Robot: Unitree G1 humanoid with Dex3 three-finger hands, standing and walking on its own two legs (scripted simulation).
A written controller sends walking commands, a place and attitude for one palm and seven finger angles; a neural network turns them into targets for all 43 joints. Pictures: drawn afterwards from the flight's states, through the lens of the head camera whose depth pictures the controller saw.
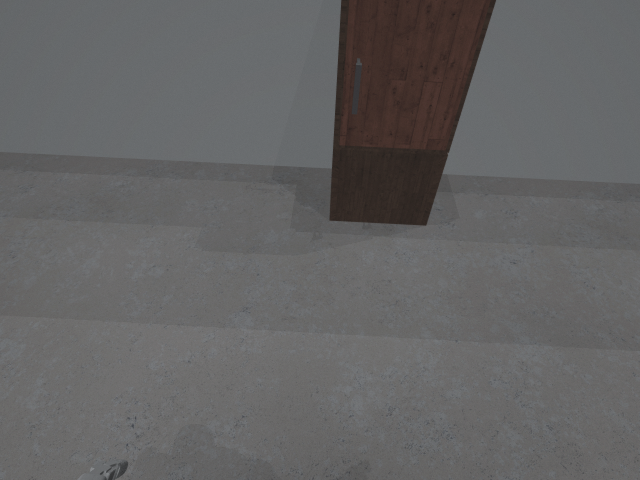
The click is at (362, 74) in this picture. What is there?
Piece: cupboard door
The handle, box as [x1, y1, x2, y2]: [352, 58, 361, 113]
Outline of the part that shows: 359,58 357,58 355,69 352,113 356,113 361,69 361,63 359,62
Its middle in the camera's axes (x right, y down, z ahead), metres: +0.12 -0.51 +1.29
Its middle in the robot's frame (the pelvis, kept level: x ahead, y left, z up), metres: +1.30 -0.06 -0.10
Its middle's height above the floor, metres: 0.67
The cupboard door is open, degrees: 0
